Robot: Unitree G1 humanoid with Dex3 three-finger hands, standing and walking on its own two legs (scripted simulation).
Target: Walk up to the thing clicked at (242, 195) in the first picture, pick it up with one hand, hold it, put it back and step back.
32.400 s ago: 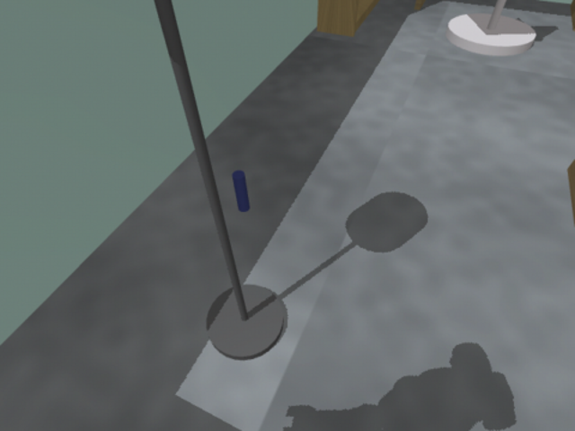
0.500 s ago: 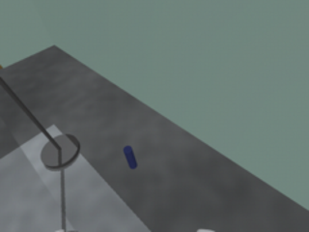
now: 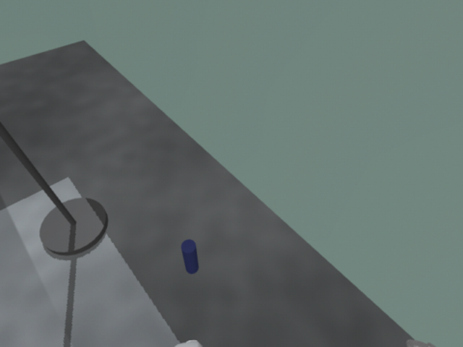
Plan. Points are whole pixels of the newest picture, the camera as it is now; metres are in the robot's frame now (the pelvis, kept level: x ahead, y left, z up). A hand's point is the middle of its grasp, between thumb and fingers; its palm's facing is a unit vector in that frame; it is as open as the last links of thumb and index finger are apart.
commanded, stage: walk up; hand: left
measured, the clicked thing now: (190, 257) +0.54 +0.17 -0.65
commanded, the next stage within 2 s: none
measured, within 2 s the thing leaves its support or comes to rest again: neither
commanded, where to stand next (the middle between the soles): +0.20 -0.03 m, yaw -1 degrees
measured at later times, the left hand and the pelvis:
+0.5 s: hand (124, 333) +0.18 +0.22 -0.13, palm faces -0.05 -0.92 -0.39, open 7.3 cm; pelvis +0.10 -0.04 +0.00, yaw -1 degrees
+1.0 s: hand (124, 326) +0.19 +0.23 -0.15, palm faces +0.00 -0.95 -0.31, open 7.3 cm; pelvis +0.14 -0.03 +0.01, yaw +0 degrees
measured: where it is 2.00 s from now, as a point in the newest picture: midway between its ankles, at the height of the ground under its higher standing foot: outside the picture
